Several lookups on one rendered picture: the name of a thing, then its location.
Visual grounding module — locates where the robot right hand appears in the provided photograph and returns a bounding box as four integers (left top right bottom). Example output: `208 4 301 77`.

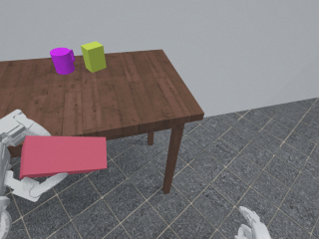
234 206 272 239

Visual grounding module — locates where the sponge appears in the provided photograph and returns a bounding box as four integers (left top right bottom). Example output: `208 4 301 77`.
19 135 108 179

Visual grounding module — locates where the left robot forearm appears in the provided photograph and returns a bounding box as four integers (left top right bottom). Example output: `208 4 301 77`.
0 196 12 239

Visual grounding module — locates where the table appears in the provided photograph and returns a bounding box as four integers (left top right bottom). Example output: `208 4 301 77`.
0 49 204 194

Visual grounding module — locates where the robot left hand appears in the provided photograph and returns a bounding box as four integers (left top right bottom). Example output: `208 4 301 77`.
0 110 69 202

